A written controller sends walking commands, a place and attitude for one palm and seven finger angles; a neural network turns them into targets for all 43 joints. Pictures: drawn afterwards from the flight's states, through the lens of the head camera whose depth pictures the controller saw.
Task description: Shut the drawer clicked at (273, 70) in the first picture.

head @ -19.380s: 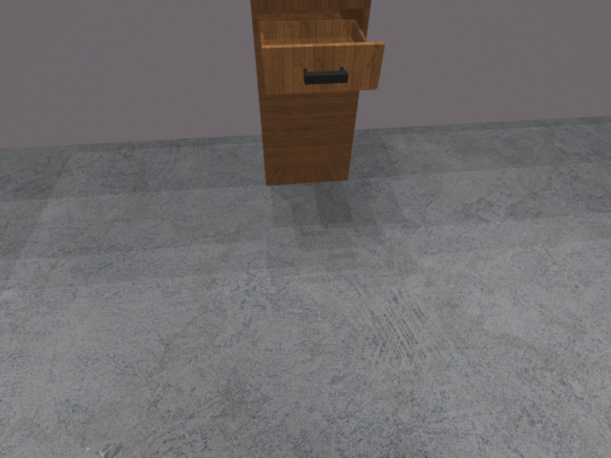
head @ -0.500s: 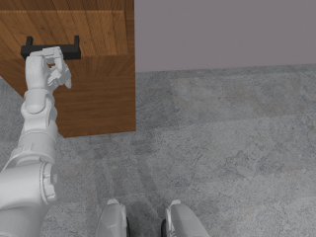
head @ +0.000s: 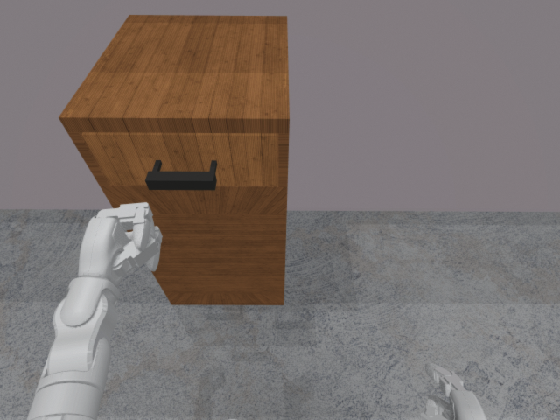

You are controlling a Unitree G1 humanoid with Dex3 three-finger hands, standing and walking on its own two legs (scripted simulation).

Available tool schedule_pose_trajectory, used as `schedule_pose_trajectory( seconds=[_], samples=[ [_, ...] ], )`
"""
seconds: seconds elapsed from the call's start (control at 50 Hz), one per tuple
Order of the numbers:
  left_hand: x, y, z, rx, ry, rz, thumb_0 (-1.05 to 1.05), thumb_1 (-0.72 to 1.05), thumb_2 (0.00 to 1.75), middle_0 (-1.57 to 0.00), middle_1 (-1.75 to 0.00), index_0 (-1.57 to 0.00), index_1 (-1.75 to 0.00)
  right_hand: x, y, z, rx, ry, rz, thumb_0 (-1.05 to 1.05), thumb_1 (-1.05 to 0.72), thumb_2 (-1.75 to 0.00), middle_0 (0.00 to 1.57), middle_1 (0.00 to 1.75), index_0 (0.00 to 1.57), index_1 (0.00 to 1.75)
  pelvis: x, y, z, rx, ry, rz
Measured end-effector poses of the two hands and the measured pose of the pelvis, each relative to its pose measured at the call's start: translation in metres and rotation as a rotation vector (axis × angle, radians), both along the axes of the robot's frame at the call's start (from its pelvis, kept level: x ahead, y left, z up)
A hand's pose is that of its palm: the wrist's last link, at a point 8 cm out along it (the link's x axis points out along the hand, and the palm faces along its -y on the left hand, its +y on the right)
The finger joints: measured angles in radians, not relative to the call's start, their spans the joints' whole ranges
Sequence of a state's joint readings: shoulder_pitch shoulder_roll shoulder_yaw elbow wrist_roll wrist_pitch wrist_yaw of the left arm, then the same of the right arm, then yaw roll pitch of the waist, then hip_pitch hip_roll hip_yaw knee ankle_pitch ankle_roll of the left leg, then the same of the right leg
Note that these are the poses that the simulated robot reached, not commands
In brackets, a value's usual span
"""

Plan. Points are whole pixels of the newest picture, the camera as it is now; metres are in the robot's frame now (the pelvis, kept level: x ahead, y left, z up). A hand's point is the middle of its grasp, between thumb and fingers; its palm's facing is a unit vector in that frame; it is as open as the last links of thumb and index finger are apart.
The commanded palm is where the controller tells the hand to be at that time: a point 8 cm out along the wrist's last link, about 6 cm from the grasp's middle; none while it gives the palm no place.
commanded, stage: draw the hand back to the body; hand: left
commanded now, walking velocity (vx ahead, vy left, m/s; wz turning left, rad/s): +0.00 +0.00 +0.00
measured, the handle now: (183, 172) +0.57 +0.21 -0.01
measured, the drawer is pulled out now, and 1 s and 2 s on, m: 0.00 0.00 0.00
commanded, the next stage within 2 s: step back with the hand held close in 0.86 s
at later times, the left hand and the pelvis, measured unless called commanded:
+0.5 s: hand (58, 302) +0.22 +0.22 +0.16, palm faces +0.32 -0.90 -0.31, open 3.3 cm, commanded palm +0.17 +0.27 +0.19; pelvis -0.01 +0.00 +0.04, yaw +0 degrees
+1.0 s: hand (12, 329) +0.18 +0.23 +0.19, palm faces +0.39 -0.85 -0.36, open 3.3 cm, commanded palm +0.13 +0.27 +0.22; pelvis +0.00 -0.01 +0.04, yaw +0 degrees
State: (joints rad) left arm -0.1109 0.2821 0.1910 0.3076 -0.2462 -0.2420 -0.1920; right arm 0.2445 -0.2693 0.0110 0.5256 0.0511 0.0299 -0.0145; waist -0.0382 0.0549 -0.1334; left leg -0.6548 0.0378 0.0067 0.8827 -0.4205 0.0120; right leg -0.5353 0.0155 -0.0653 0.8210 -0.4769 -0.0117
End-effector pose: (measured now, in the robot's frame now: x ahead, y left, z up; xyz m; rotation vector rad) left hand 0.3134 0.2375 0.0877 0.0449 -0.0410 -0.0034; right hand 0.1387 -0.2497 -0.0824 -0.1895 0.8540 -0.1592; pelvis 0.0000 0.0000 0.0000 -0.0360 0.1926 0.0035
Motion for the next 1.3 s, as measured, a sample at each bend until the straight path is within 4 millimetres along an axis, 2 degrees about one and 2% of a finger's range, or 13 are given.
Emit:
schedule_pose_trajectory(
  seconds=[0.12,0.28,0.5,0.6,0.74,0.82,0.9,0.96,1.02,1.08,1.12,1.2,1.3],
  samples=[
    [-0.036,0.008,0.019,0.155,0.075,0.132,0.01,0.9,0.9,-1.4,-1.6,-1.4,-1.6,0.016,0.011,0.023,0.007,-0.072,0.0,0.01,-0.91,-0.9,0.2,0.3,0.2,0.3,-0.006,-0.002,0.016,0.02,-0.085,-0.012],
    [-0.081,0.022,0.055,0.226,0.05,0.268,0.01,0.9,0.9,-1.4,-1.6,-1.4,-1.6,0.025,0.023,0.041,0.013,-0.127,0.048,0.01,-0.91,-0.9,0.2,0.3,0.2,0.3,-0.008,-0.003,0.032,0.027,-0.178,-0.006],
    [-0.133,0.028,0.091,0.282,-0.022,0.326,0.01,0.9,0.9,-1.4,-1.6,-1.4,-1.6,0.029,0.024,0.05,0.019,-0.17,0.081,0.01,-0.9,-0.9,0.2,0.3,0.2,0.3,-0.006,-0.004,0.041,0.03,-0.248,-0.009],
    [-0.156,0.03,0.114,0.336,-0.079,0.348,0.01,0.9,0.9,-1.4,-1.6,-1.41,-1.6,0.031,0.023,0.051,0.022,-0.188,0.092,0.01,-0.9,-0.9,0.2,0.3,0.2,0.3,-0.003,-0.005,0.042,0.03,-0.259,-0.008],
    [-0.181,0.033,0.137,0.406,-0.133,0.384,0.01,0.89,0.9,-1.4,-1.6,-1.41,-1.6,0.036,0.025,0.051,0.031,-0.213,0.1,0.02,-0.9,-0.9,0.2,0.3,0.2,0.3,-0.001,-0.005,0.043,0.027,-0.266,-0.007],
    [-0.184,0.035,0.131,0.393,-0.117,0.406,0.01,0.89,0.9,-1.4,-1.6,-1.41,-1.6,0.039,0.026,0.05,0.03,-0.213,0.109,0.01,-0.9,-0.9,0.2,0.3,0.2,0.3,-0.002,-0.006,0.042,0.029,-0.268,-0.001],
    [-0.18,0.035,0.12,0.362,-0.084,0.415,0.01,0.89,0.9,-1.4,-1.6,-1.41,-1.6,0.039,0.026,0.05,0.022,-0.208,0.112,0.02,-0.9,-0.9,0.2,0.3,0.2,0.3,-0.002,-0.006,0.042,0.03,-0.268,-0.001],
    [-0.176,0.032,0.12,0.355,-0.088,0.404,0.01,0.89,0.9,-1.4,-1.6,-1.41,-1.6,0.039,0.026,0.052,0.015,-0.213,0.111,0.02,-0.9,-0.9,0.2,0.3,0.2,0.3,-0.001,-0.007,0.042,0.03,-0.268,-0.003],
    [-0.173,0.03,0.127,0.369,-0.119,0.386,0.01,0.89,0.9,-1.4,-1.6,-1.41,-1.6,0.039,0.025,0.053,0.012,-0.219,0.109,0.02,-0.9,-0.9,0.2,0.3,0.2,0.3,0.001,-0.007,0.042,0.028,-0.267,-0.006],
    [-0.166,0.037,0.145,0.439,-0.204,0.375,0.01,0.89,0.9,-1.4,-1.6,-1.41,-1.6,0.038,0.023,0.054,0.004,-0.2,0.102,0.01,-0.9,-0.9,0.2,0.3,0.2,0.3,-0.001,-0.006,0.042,0.02,-0.249,-0.008],
    [-0.161,0.042,0.148,0.466,-0.219,0.366,0.01,0.89,0.9,-1.4,-1.6,-1.41,-1.6,0.034,0.02,0.054,0.0,-0.178,0.084,0.01,-0.9,-0.9,0.2,0.3,0.2,0.3,-0.003,-0.004,0.042,0.018,-0.235,-0.014],
    [-0.154,0.042,0.132,0.466,-0.134,0.309,0.01,0.89,0.9,-1.4,-1.6,-1.41,-1.6,0.021,0.014,0.051,-0.009,-0.135,0.029,0.01,-0.9,-0.9,0.2,0.3,0.2,0.3,-0.009,0.004,0.043,0.02,-0.209,-0.033],
    [-0.163,0.039,0.114,0.466,-0.039,0.224,0.01,0.89,0.9,-1.4,-1.6,-1.41,-1.6,-0.002,0.011,0.048,-0.036,-0.076,-0.017,0.01,-0.91,-0.9,0.2,0.3,0.2,0.3,-0.019,0.012,0.042,0.022,-0.19,-0.041]
  ],
)
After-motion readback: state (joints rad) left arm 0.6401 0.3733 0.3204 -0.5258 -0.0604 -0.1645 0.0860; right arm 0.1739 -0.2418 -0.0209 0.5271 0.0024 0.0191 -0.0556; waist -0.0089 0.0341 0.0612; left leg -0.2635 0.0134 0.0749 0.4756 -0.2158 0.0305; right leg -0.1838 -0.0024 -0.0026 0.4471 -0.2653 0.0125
